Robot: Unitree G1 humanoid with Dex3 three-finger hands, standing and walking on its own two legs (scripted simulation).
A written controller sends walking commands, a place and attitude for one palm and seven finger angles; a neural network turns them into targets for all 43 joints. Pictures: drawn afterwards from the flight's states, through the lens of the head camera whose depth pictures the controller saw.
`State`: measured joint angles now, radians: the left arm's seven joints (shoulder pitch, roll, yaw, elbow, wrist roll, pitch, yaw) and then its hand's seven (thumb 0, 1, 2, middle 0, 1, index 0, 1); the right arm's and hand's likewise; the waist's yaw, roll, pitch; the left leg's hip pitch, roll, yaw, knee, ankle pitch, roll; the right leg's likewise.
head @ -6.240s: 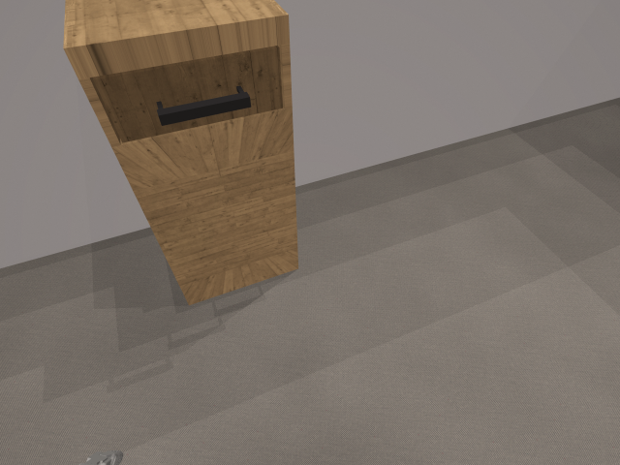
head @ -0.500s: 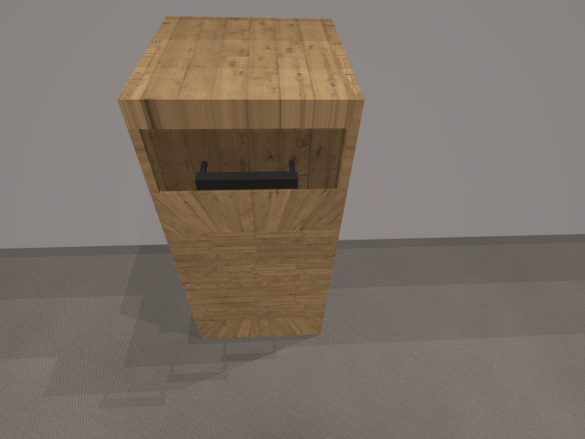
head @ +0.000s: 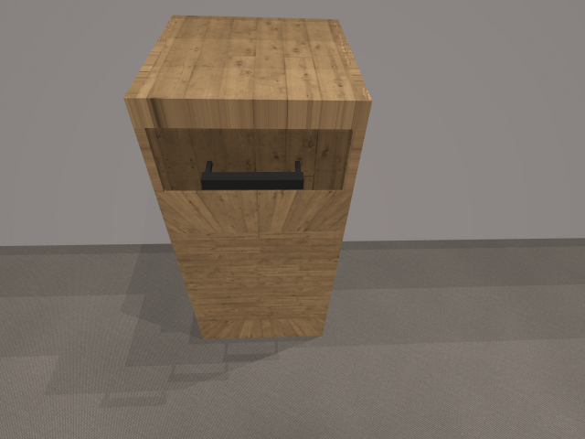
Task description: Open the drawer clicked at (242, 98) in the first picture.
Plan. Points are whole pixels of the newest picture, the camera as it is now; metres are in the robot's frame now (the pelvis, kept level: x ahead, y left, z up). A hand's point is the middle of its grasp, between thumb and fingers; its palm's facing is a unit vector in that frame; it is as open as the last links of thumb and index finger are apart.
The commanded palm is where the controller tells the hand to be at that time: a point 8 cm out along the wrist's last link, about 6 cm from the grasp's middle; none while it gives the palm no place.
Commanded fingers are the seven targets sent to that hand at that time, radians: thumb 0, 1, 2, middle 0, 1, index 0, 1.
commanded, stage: shuffle to correct the standing spot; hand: left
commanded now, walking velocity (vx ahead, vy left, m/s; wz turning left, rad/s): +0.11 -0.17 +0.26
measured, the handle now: (253, 173) +0.59 +0.11 +0.03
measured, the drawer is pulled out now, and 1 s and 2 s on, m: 0.00 0.00 0.00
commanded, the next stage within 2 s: come to a stop and stand still in 0.56 s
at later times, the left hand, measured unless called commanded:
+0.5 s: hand out of the picture +0.05 +0.10 -0.17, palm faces +0.07 -0.99 -0.15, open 7.3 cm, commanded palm none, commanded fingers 0.00 0.90 0.90 -0.20 -0.30 -0.20 -0.30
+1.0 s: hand out of the picture +0.10 +0.03 -0.17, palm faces +0.14 -0.97 -0.18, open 7.3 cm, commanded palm none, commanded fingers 0.00 0.90 0.90 -0.20 -0.30 -0.20 -0.30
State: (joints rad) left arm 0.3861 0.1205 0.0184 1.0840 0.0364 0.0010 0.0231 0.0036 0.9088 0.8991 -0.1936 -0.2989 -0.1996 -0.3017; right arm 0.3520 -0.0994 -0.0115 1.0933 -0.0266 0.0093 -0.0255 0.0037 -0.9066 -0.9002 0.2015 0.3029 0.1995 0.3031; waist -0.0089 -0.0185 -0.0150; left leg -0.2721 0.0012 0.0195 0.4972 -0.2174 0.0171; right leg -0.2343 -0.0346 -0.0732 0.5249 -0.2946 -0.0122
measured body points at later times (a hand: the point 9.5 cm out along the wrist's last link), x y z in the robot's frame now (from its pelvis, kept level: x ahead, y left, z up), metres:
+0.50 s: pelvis +0.07 -0.06 +0.00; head +0.09 -0.06 +0.45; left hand +0.05 +0.15 -0.16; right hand +0.07 -0.28 -0.16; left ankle +0.05 +0.09 -0.74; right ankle +0.10 -0.18 -0.72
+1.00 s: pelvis +0.12 -0.13 +0.00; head +0.14 -0.13 +0.45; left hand +0.10 +0.09 -0.16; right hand +0.21 -0.35 -0.15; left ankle +0.12 -0.03 -0.74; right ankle +0.12 -0.19 -0.74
